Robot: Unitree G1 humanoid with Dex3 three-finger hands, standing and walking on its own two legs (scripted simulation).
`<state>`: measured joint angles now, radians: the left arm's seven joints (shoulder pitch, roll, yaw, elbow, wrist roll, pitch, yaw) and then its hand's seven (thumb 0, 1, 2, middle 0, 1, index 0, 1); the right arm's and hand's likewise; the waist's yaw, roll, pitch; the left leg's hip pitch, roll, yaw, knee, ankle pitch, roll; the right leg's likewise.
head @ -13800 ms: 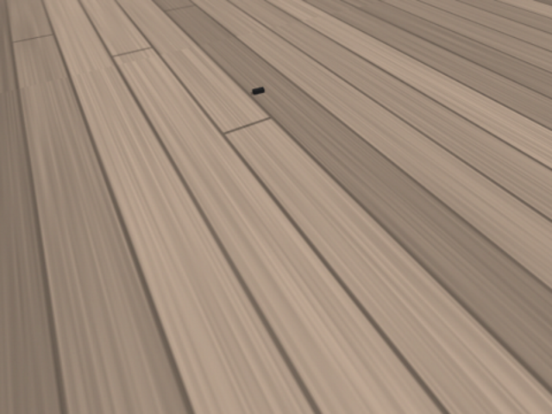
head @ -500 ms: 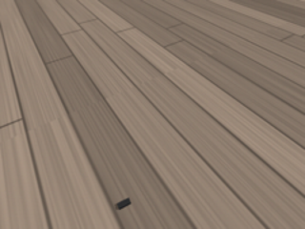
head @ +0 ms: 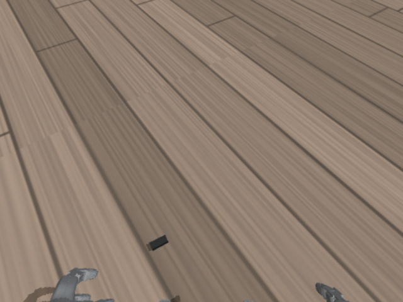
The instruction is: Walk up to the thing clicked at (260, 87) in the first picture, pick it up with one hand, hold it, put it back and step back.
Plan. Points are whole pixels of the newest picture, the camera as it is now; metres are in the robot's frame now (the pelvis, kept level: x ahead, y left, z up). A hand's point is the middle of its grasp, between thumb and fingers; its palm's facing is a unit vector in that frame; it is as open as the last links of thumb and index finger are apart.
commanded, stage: rise first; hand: left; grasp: from above
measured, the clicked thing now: (159, 242) +0.43 +0.20 -0.74
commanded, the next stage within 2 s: none
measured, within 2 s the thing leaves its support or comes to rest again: neither
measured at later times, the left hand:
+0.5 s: hand out of the picture +0.13 +0.26 -0.23, palm faces -0.20 -0.81 -0.55, open 13.1 cm
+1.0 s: hand (119, 275) +0.25 +0.28 -0.43, palm faces -0.36 -0.29 -0.89, open 13.0 cm
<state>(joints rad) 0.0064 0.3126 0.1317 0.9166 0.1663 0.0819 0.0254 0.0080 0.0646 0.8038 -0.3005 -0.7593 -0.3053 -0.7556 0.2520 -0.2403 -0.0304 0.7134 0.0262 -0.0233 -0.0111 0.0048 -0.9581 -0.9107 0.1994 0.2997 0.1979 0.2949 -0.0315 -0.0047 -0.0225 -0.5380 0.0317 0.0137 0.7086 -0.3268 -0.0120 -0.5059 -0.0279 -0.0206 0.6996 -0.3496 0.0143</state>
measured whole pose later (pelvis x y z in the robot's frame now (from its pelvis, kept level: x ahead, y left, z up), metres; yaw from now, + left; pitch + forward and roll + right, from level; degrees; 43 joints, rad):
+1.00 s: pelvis -0.08 -0.01 -0.27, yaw -2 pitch +34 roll -2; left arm -0.45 0.39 0.07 0.97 0.83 0.11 0.41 0.00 -0.35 0.84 -0.29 -0.86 -0.28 -0.86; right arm 0.04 -0.27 -0.05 0.73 -0.05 -0.14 0.01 0.01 -0.90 -0.90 0.20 0.30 0.20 0.29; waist -0.02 0.01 -0.17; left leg -1.88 0.05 -0.05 1.92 -0.64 -0.03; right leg -1.84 -0.01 -0.02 1.91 -0.67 0.00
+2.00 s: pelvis -0.09 +0.00 -0.42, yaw -6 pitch +34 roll -5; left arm -0.94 0.58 0.25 1.55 0.98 0.06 0.56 0.01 -0.23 0.73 -0.35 -0.81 -0.37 -0.79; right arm 0.12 -0.26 0.01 0.86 -0.17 -0.20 0.22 0.00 -0.90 -0.90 0.20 0.30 0.20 0.29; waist -0.18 0.00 -0.03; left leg -2.32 0.05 -0.13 2.39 -0.66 -0.02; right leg -2.26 0.02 -0.06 2.35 -0.68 0.02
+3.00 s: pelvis -0.08 +0.00 -0.44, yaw -11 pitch +35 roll -9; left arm -1.28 0.75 0.22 1.72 1.02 0.18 0.62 0.01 -0.47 0.89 -0.17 -0.99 -0.18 -0.98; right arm 0.17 -0.32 0.14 0.81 -0.20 -0.23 0.29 0.00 -0.91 -0.90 0.19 0.30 0.19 0.29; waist -0.37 0.00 0.03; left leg -2.39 0.07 -0.19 2.47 -0.70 -0.02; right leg -2.31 0.05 -0.10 2.37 -0.69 0.03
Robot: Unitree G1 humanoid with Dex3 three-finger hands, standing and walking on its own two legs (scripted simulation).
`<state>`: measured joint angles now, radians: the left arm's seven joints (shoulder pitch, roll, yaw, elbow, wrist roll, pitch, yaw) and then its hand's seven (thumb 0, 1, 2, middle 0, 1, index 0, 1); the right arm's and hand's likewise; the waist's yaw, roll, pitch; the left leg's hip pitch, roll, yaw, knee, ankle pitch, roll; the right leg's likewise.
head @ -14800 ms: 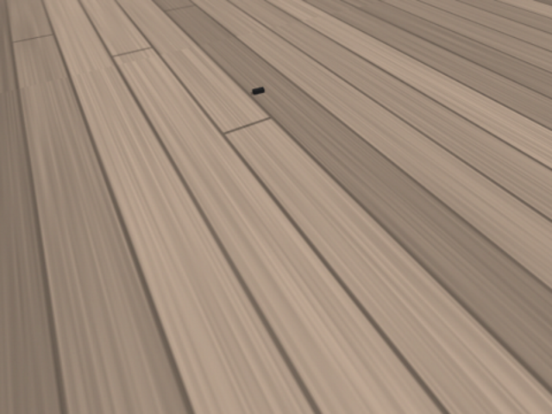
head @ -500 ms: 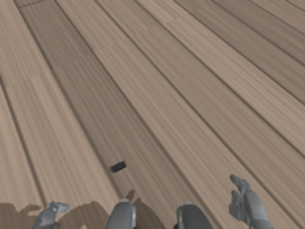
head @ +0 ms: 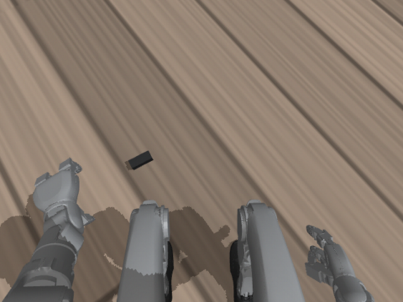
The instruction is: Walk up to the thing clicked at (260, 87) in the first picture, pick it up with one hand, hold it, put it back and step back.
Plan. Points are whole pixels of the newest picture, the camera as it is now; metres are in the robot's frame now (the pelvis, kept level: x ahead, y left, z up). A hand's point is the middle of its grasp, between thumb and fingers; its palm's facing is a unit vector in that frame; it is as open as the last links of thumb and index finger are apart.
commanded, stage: rise first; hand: left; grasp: from above
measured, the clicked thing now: (140, 160) +0.50 +0.23 -0.46
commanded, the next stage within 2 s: approach in 1.42 s
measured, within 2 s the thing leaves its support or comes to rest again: neither
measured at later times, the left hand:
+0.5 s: hand (101, 179) +0.39 +0.29 -0.27, palm faces -0.34 -0.23 -0.91, open 12.7 cm
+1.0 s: hand (114, 171) +0.42 +0.28 -0.33, palm faces -0.35 -0.25 -0.90, open 12.2 cm
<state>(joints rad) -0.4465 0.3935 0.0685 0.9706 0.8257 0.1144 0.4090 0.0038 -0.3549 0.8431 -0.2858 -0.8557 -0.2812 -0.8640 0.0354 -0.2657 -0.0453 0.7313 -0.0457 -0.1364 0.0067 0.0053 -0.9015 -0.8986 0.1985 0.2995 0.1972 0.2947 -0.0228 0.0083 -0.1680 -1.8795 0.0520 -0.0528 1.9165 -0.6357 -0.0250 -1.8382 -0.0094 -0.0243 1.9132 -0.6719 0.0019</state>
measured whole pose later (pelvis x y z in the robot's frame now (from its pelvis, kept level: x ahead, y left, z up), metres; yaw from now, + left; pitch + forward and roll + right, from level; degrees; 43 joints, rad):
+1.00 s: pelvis -0.01 +0.00 -0.15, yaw -4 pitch +34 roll -5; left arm -0.94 0.58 0.25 1.55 0.98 0.06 0.56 0.01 -0.23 0.73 -0.35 -0.81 -0.37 -0.79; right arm 0.12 -0.26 0.01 0.86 -0.17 -0.20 0.22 0.00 -0.90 -0.90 0.20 0.30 0.20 0.29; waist -0.18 0.00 -0.03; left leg -2.32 0.05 -0.13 2.39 -0.66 -0.02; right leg -2.26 0.02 -0.06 2.35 -0.68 0.02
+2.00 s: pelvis +0.00 +0.01 -0.16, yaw -9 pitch +35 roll -9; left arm -1.28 0.75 0.22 1.72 1.02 0.18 0.62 0.01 -0.47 0.89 -0.17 -0.99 -0.18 -0.98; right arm 0.17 -0.32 0.14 0.81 -0.20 -0.23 0.29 0.00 -0.91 -0.90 0.19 0.30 0.19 0.29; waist -0.37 0.00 0.03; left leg -2.39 0.07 -0.19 2.47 -0.70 -0.02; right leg -2.31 0.05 -0.10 2.37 -0.69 0.03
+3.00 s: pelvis -0.01 +0.02 -0.17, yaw -12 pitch +29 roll -12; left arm -1.17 0.93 0.23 1.86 0.97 0.05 0.67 0.01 -0.56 0.97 -0.09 -0.99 -0.09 -1.00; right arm 0.15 -0.33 0.29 0.74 -0.25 -0.32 0.35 0.00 -0.90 -0.90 0.19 0.30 0.19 0.30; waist -0.40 -0.12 0.21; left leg -2.35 0.06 -0.25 2.52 -0.70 -0.01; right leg -2.24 0.07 -0.15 2.37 -0.65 0.05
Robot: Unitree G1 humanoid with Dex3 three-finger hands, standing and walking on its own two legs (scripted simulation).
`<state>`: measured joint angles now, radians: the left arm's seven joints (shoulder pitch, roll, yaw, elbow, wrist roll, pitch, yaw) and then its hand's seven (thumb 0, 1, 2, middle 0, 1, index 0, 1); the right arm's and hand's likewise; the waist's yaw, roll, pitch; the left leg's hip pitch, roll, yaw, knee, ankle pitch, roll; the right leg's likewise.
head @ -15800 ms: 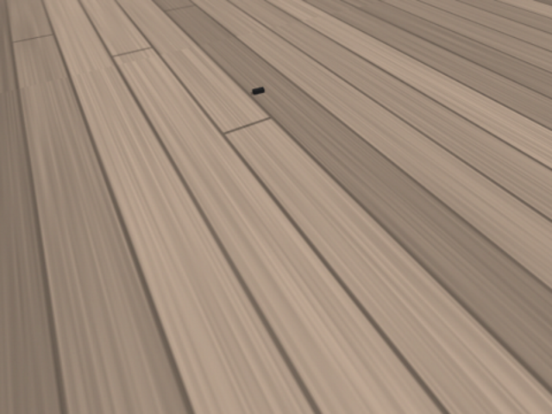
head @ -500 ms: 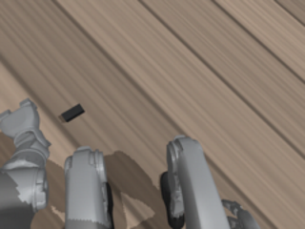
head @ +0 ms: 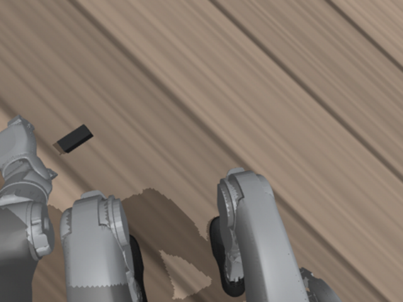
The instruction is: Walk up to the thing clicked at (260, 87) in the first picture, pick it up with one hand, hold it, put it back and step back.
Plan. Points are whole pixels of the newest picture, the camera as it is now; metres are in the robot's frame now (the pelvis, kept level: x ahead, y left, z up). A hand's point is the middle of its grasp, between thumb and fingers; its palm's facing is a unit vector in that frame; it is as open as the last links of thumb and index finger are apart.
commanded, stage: rise first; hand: left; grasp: from above
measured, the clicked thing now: (75, 138) +0.49 +0.26 -0.31
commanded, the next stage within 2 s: approach in 0.42 s
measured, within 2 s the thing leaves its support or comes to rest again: neither
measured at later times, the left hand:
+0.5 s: hand (39, 153) +0.43 +0.30 -0.20, palm faces -0.33 -0.28 -0.90, open 12.0 cm
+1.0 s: hand (69, 98) +0.54 +0.23 -0.18, palm faces -0.26 -0.25 -0.93, open 13.7 cm
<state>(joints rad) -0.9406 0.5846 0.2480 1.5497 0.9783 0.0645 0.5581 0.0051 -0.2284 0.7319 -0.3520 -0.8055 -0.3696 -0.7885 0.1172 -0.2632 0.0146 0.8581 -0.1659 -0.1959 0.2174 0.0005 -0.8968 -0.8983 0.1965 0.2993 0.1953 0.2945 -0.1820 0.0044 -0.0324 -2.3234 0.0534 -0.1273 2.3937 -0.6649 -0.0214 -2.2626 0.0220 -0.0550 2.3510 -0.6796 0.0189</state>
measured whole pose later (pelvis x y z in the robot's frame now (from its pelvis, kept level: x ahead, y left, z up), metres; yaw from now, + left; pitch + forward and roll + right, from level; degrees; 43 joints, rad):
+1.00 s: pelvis +0.01 +0.00 -0.01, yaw -4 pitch +35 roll -9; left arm -1.28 0.75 0.22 1.72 1.02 0.18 0.62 0.01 -0.47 0.89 -0.17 -0.99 -0.18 -0.98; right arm 0.17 -0.32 0.14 0.81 -0.20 -0.23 0.29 0.00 -0.91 -0.90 0.19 0.30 0.19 0.29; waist -0.37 0.00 0.03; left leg -2.39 0.07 -0.19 2.47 -0.70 -0.02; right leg -2.31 0.05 -0.10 2.37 -0.69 0.03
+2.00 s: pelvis +0.00 +0.01 -0.02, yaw -8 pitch +29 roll -12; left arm -1.17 0.93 0.23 1.86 0.97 0.05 0.67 0.01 -0.56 0.97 -0.09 -0.99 -0.09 -1.00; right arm 0.15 -0.33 0.29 0.74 -0.25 -0.32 0.35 0.00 -0.90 -0.90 0.19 0.30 0.19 0.30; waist -0.40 -0.12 0.21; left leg -2.35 0.06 -0.25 2.52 -0.70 -0.01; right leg -2.24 0.07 -0.15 2.37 -0.65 0.05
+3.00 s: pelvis +0.00 +0.02 -0.01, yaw -10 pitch +28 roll -15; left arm -1.21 1.01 0.21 1.85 0.97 0.07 0.73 0.01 -0.41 0.88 -0.17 -0.97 -0.18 -0.96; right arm 0.12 -0.37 0.33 0.69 -0.26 -0.37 0.37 0.00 -0.91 -0.90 0.19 0.30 0.19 0.29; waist -0.44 -0.16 0.26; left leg -2.32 0.06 -0.29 2.51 -0.71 -0.01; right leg -2.18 0.07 -0.19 2.32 -0.66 0.06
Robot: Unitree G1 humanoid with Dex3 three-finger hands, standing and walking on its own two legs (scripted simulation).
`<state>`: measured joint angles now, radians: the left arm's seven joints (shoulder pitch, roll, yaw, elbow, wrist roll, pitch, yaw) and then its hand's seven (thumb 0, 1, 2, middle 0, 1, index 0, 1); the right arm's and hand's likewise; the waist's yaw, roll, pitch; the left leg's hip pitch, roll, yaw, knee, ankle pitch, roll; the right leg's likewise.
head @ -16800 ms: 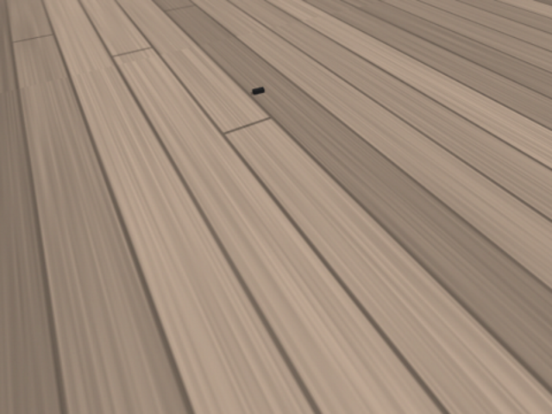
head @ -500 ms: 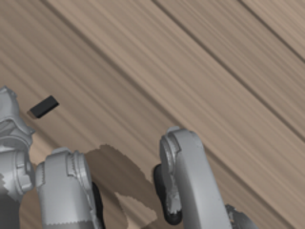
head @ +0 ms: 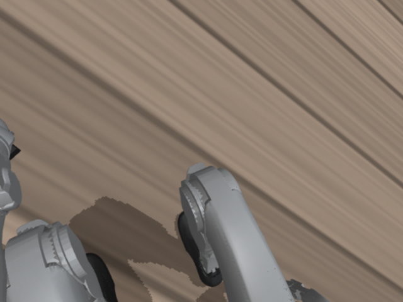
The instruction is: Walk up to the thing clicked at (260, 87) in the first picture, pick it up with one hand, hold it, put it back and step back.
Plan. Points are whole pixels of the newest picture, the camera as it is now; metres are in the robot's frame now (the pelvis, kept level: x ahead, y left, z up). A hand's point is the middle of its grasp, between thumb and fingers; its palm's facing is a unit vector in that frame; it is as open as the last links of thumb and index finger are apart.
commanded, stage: rest palm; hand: left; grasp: from above
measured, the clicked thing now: out of the picture +0.46 +0.29 -0.30
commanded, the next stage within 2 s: close in 1.46 s
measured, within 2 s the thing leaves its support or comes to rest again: neither
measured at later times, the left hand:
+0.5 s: hand out of the picture +0.45 +0.29 -0.24, palm faces -0.34 -0.27 -0.90, open 14.2 cm
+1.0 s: hand out of the picture +0.44 +0.30 -0.26, palm faces -0.37 -0.31 -0.88, open 14.3 cm
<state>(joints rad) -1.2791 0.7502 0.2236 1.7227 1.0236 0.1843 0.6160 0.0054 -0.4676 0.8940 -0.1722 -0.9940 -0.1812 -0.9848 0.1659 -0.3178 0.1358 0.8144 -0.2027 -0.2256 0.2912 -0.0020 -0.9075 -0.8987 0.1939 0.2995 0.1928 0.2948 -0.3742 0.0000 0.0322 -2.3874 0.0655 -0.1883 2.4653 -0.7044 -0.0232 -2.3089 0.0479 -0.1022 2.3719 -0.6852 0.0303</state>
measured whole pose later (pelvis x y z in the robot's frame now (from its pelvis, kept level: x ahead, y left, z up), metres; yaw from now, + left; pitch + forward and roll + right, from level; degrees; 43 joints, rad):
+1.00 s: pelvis -0.01 +0.01 -0.01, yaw -3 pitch +29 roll -12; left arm -1.17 0.93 0.23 1.86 0.97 0.05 0.67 0.01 -0.56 0.97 -0.09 -0.99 -0.09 -1.00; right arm 0.15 -0.33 0.29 0.74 -0.25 -0.32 0.35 0.00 -0.90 -0.90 0.19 0.30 0.19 0.30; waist -0.40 -0.12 0.21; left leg -2.35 0.06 -0.25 2.52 -0.70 -0.01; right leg -2.24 0.07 -0.15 2.37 -0.65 0.05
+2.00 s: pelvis -0.01 +0.01 +0.00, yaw -5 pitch +28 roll -15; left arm -1.21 1.01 0.21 1.85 0.97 0.07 0.73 0.01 -0.41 0.88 -0.17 -0.97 -0.18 -0.96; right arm 0.12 -0.37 0.33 0.69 -0.26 -0.37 0.37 0.00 -0.91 -0.90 0.19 0.30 0.19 0.29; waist -0.44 -0.16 0.26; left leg -2.32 0.06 -0.29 2.51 -0.71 -0.01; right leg -2.18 0.07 -0.19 2.32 -0.66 0.06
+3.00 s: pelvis -0.02 +0.01 +0.01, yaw -5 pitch +27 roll -16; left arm -1.18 1.01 0.14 1.84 0.96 0.04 0.71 0.01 0.22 0.45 -0.63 -0.59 -0.65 -0.55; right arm 0.11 -0.36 0.34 0.67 -0.26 -0.36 0.34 0.00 -0.91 -0.90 0.19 0.30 0.19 0.29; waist -0.43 -0.17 0.27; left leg -2.30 0.06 -0.30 2.49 -0.70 -0.01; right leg -2.16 0.08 -0.19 2.30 -0.65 0.06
